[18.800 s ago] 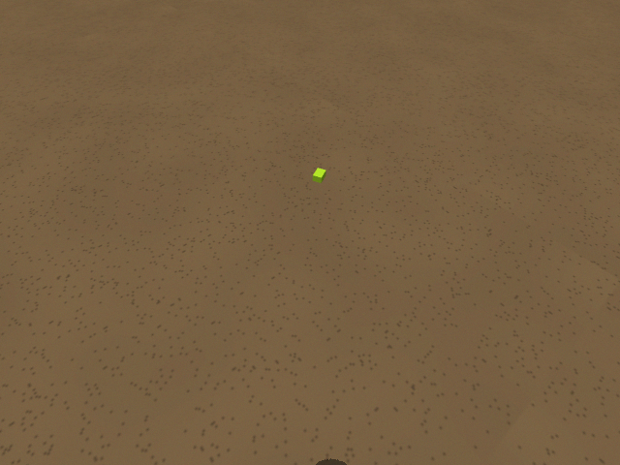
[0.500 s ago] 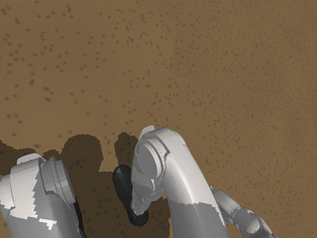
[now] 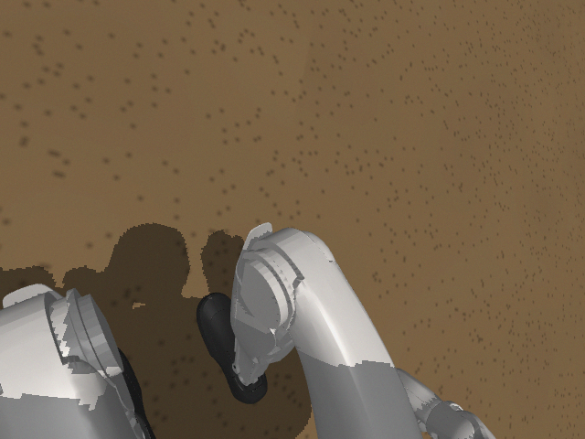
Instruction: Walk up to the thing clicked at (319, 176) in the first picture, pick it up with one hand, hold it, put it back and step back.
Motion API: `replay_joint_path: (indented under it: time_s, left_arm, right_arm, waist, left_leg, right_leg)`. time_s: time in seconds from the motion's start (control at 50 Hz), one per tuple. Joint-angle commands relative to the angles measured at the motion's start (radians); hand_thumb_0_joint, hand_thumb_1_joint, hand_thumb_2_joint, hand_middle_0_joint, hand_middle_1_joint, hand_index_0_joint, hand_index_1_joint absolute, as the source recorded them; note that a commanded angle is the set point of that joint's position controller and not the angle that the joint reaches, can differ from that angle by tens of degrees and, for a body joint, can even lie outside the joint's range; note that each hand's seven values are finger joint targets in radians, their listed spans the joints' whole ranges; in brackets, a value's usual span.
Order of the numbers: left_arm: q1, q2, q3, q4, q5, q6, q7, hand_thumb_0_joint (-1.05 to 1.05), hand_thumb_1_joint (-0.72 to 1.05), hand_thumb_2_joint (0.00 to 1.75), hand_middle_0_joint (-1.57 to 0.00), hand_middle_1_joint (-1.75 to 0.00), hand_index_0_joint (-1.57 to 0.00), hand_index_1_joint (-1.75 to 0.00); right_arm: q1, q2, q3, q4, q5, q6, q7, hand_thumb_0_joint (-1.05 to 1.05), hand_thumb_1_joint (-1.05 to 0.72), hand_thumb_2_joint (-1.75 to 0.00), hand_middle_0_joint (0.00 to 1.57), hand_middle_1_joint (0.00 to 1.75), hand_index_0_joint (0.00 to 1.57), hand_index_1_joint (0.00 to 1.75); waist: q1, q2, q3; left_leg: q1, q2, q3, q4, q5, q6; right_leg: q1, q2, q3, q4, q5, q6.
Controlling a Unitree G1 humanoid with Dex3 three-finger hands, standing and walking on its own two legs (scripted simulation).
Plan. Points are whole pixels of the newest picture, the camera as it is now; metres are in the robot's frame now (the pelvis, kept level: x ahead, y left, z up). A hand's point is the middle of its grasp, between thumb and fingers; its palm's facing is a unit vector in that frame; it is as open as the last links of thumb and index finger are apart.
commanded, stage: rest palm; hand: left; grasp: from above
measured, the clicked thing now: out of the picture +0.42 +0.35 -0.29
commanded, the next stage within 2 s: close in 0.16 s
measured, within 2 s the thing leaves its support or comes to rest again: neither
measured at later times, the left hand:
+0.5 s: hand out of the picture +0.40 +0.36 -0.27, palm faces -0.51 -0.15 -0.85, open 12.9 cm
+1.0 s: hand out of the picture +0.41 +0.33 -0.27, palm faces -0.41 -0.08 -0.91, open 11.3 cm
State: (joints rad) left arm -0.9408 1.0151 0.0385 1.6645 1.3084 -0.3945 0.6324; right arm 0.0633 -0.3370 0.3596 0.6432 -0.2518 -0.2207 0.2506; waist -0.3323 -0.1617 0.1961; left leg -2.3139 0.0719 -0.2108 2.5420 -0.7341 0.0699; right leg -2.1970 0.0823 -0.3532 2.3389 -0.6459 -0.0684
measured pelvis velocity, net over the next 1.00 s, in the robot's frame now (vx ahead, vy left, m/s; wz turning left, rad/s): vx -0.01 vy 0.01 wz -0.02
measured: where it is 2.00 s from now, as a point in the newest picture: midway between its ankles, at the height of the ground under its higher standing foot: (187, 395)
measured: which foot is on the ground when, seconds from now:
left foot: down 0.00-1.00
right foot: down 0.00-1.00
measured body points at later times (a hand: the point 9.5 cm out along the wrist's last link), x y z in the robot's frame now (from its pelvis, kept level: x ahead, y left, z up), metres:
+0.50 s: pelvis +0.00 +0.01 +0.00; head +0.28 +0.16 +0.32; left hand +0.43 +0.37 -0.22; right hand +0.10 -0.23 -0.06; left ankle +0.07 +0.11 -0.28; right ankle +0.11 -0.08 -0.28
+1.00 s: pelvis -0.01 +0.01 +0.00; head +0.26 +0.17 +0.32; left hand +0.42 +0.33 -0.22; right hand +0.09 -0.24 -0.04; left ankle +0.07 +0.11 -0.28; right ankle +0.11 -0.08 -0.28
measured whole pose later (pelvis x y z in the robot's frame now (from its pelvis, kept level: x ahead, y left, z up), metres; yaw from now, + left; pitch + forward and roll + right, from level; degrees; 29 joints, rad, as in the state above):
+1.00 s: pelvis -0.01 +0.01 +0.00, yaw -1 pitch +26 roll -17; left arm -0.96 0.99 -0.02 1.66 1.35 -0.29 0.73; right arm 0.04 -0.35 0.35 0.66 -0.26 -0.27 0.25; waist -0.34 -0.19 0.16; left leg -2.33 0.07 -0.22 2.53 -0.71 0.08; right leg -2.20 0.09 -0.35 2.31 -0.62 -0.04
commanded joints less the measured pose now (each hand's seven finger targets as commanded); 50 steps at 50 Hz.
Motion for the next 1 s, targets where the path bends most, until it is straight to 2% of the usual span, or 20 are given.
replay_joint_path:
  time_s: [0.0,0.08,0.18,0.2,0.22,0.24,0.26,0.34,0.36,0.42,0.46,0.58,0.7,0.72,0.76,0.82,0.86,0.9,0.96,0.98]
  left_arm:
    - [-0.198,0.228,-0.004,-0.083,0.018,0.028,0.120,0.00,-0.44,0.88,-0.06,-1.04,-0.10,-1.00]
    - [-0.266,0.215,-0.011,-0.109,0.029,0.092,0.152,0.00,-0.43,0.87,-0.06,-1.03,-0.10,-0.98]
    - [-0.308,0.162,-0.029,-0.083,-0.002,0.168,0.113,0.00,-0.42,0.87,-0.10,-0.98,-0.13,-0.94]
    - [-0.277,0.211,0.025,-0.037,-0.009,0.183,0.102,0.00,-0.40,0.86,-0.11,-0.98,-0.14,-0.94]
    - [-0.293,0.162,-0.015,-0.050,-0.011,0.190,0.076,0.00,-0.38,0.85,-0.13,-0.95,-0.16,-0.92]
    - [-0.269,0.210,0.034,-0.016,-0.028,0.197,0.064,0.00,-0.38,0.85,-0.13,-0.95,-0.16,-0.92]
    - [-0.249,0.207,0.034,0.004,-0.026,0.199,0.046,0.00,-0.34,0.84,-0.18,-0.91,-0.20,-0.89]
    - [-0.258,0.156,0.017,-0.045,-0.070,0.168,-0.045,0.00,-0.27,0.79,-0.22,-0.88,-0.25,-0.85]
    - [-0.278,0.136,-0.013,-0.070,-0.072,0.155,-0.067,0.00,-0.25,0.77,-0.23,-0.88,-0.26,-0.85]
    - [-0.305,0.152,-0.039,-0.139,-0.079,0.097,-0.091,0.00,-0.21,0.73,-0.27,-0.86,-0.30,-0.82]
    - [-0.255,0.117,-0.069,-0.080,-0.077,0.084,-0.102,0.00,-0.18,0.72,-0.29,-0.84,-0.33,-0.80]
    - [-0.177,0.134,-0.069,-0.036,-0.090,0.009,-0.067,0.00,-0.14,0.69,-0.34,-0.79,-0.37,-0.76]
    - [-0.253,0.179,-0.066,-0.123,-0.062,-0.013,0.020,0.00,-0.12,0.66,-0.35,-0.78,-0.38,-0.75]
    - [-0.268,0.199,-0.051,-0.138,-0.045,-0.008,0.033,0.00,-0.11,0.64,-0.34,-0.80,-0.38,-0.75]
    - [-0.228,0.166,-0.062,-0.096,-0.028,0.010,0.059,0.00,-0.09,0.64,-0.36,-0.76,-0.40,-0.73]
    - [-0.215,0.195,-0.055,-0.072,0.007,0.044,0.110,0.00,-0.06,0.60,-0.36,-0.77,-0.41,-0.71]
    - [-0.264,0.226,-0.037,-0.127,0.026,0.070,0.134,0.00,-0.03,0.58,-0.37,-0.76,-0.42,-0.70]
    - [-0.276,0.209,-0.034,-0.133,0.025,0.099,0.147,0.00,-0.02,0.57,-0.40,-0.72,-0.44,-0.67]
    - [-0.283,0.179,-0.049,-0.085,0.019,0.145,0.143,0.00,0.01,0.54,-0.42,-0.69,-0.47,-0.64]
    - [-0.280,0.196,-0.029,-0.071,0.005,0.159,0.143,0.00,0.03,0.53,-0.44,-0.67,-0.49,-0.62]
  right_arm:
    - [0.155,-0.328,-0.104,0.028,-0.012,-0.008,-0.018,0.00,-0.90,-0.90,0.20,0.30,0.20,0.30]
    - [0.147,-0.333,-0.126,0.043,-0.007,-0.030,-0.018,0.00,-0.90,-0.90,0.20,0.30,0.20,0.30]
    - [0.144,-0.338,-0.145,0.042,0.013,-0.058,0.000,0.00,-0.90,-0.90,0.20,0.30,0.20,0.30]
    - [0.135,-0.347,-0.148,0.028,0.017,-0.058,0.002,0.00,-0.90,-0.90,0.20,0.30,0.20,0.30]
    - [0.135,-0.347,-0.152,0.008,0.027,-0.062,0.003,0.00,-0.90,-0.90,0.20,0.30,0.20,0.30]
    - [0.142,-0.340,-0.149,0.031,0.030,-0.058,0.003,0.00,-0.90,-0.90,0.20,0.30,0.20,0.30]
    - [0.146,-0.342,-0.150,0.035,0.034,-0.059,0.002,0.00,-0.89,-0.90,0.20,0.30,0.20,0.30]
    - [0.152,-0.332,-0.155,0.017,0.042,-0.052,0.003,0.00,-0.89,-0.90,0.20,0.30,0.20,0.30]
    - [0.157,-0.323,-0.146,0.010,0.039,-0.051,0.007,0.00,-0.89,-0.90,0.20,0.30,0.20,0.30]
    - [0.171,-0.331,-0.136,0.013,0.034,-0.040,0.003,0.00,-0.89,-0.90,0.20,0.30,0.20,0.30]
    - [0.178,-0.327,-0.122,0.014,0.031,-0.028,0.004,0.00,-0.89,-0.90,0.20,0.30,0.20,0.30]
    - [0.186,-0.317,-0.081,0.006,0.026,-0.012,-0.005,0.00,-0.89,-0.90,0.20,0.30,0.20,0.30]
    - [0.157,-0.329,-0.074,0.008,0.004,-0.020,-0.016,0.00,-0.90,-0.90,0.20,0.30,0.20,0.30]
    - [0.165,-0.333,-0.079,0.009,-0.001,-0.021,-0.017,0.00,-0.89,-0.90,0.20,0.30,0.20,0.30]
    - [0.133,-0.326,-0.080,0.014,-0.005,-0.026,-0.017,0.00,-0.89,-0.90,0.20,0.30,0.20,0.30]
    - [0.129,-0.339,-0.088,0.019,-0.010,-0.033,-0.021,0.00,-0.89,-0.90,0.20,0.30,0.20,0.30]
    - [0.133,-0.337,-0.099,0.026,-0.011,-0.038,-0.019,0.00,-0.89,-0.90,0.20,0.30,0.20,0.30]
    - [0.124,-0.337,-0.106,0.033,-0.009,-0.047,-0.011,0.00,-0.89,-0.90,0.20,0.30,0.20,0.30]
    - [0.127,-0.353,-0.118,0.027,-0.001,-0.063,0.004,0.00,-0.89,-0.90,0.20,0.30,0.20,0.30]
    - [0.102,-0.355,-0.118,0.007,0.004,-0.067,0.004,0.00,-0.89,-0.90,0.20,0.30,0.20,0.30]
  waist:
    - [-0.026,0.505,-0.652]
    - [-0.036,0.545,-0.653]
    - [-0.054,0.561,-0.616]
    - [-0.054,0.531,-0.612]
    - [-0.062,0.543,-0.600]
    - [-0.051,0.513,-0.606]
    - [-0.047,0.540,-0.579]
    - [-0.061,0.577,-0.609]
    - [-0.075,0.573,-0.604]
    - [-0.075,0.599,-0.685]
    - [-0.089,0.537,-0.653]
    - [-0.053,0.463,-0.612]
    - [-0.062,0.480,-0.635]
    - [-0.054,0.504,-0.655]
    - [-0.053,0.502,-0.630]
    - [-0.052,0.500,-0.590]
    - [-0.034,0.549,-0.627]
    - [-0.034,0.581,-0.646]
    - [-0.066,0.598,-0.610]
    - [-0.062,0.558,-0.615]
  left_leg:
    - [0.419,0.004,0.009,-0.259,0.215,-0.045]
    - [0.438,0.010,-0.013,-0.287,0.178,-0.054]
    - [0.450,0.014,-0.034,-0.290,0.164,-0.057]
    - [0.453,0.016,-0.046,-0.299,0.147,-0.057]
    - [0.442,0.013,-0.037,-0.291,0.175,-0.056]
    - [0.443,0.013,-0.051,-0.298,0.156,-0.057]
    - [0.435,0.011,-0.053,-0.311,0.151,-0.062]
    - [0.520,0.012,-0.072,-0.324,0.215,-0.077]
    - [0.536,0.015,-0.075,-0.311,0.242,-0.080]
    - [0.595,0.016,-0.060,-0.277,0.340,-0.079]
    - [0.543,0.012,-0.049,-0.256,0.347,-0.068]
    - [0.445,-0.006,-0.004,-0.250,0.290,-0.040]
    - [0.447,0.004,-0.026,-0.268,0.231,-0.045]
    - [0.484,0.008,-0.034,-0.275,0.242,-0.051]
    - [0.474,0.014,-0.046,-0.287,0.217,-0.058]
    - [0.436,0.013,-0.028,-0.295,0.177,-0.055]
    - [0.464,0.015,-0.027,-0.302,0.197,-0.061]
    - [0.491,0.020,-0.044,-0.308,0.226,-0.072]
    - [0.497,0.023,-0.051,-0.312,0.221,-0.074]
    - [0.476,0.023,-0.060,-0.312,0.202,-0.071]
  right_leg:
    - [0.362,0.079,0.086,-0.214,0.211,0.032]
    - [0.290,0.070,0.081,-0.205,0.175,0.029]
    - [0.215,0.051,0.078,-0.179,0.186,0.032]
    - [0.212,0.052,0.074,-0.177,0.169,0.031]
    - [0.209,0.048,0.080,-0.174,0.198,0.033]
    - [0.209,0.045,0.073,-0.174,0.174,0.034]
    - [0.194,0.040,0.076,-0.163,0.168,0.032]
    - [0.207,0.031,0.064,-0.153,0.199,0.034]
    - [0.203,0.026,0.062,-0.147,0.215,0.038]
    - [0.284,0.035,0.064,-0.160,0.289,0.042]
    - [0.309,0.038,0.063,-0.171,0.308,0.047]
    - [0.410,0.062,0.068,-0.223,0.297,0.050]
    - [0.376,0.075,0.059,-0.227,0.236,0.044]
    - [0.369,0.072,0.057,-0.216,0.241,0.041]
    - [0.326,0.074,0.049,-0.207,0.210,0.037]
    - [0.323,0.080,0.064,-0.225,0.185,0.034]
    - [0.309,0.076,0.073,-0.211,0.195,0.030]
    - [0.276,0.066,0.068,-0.185,0.220,0.030]
    - [0.238,0.062,0.063,-0.177,0.224,0.032]
    - [0.241,0.061,0.059,-0.180,0.211,0.034]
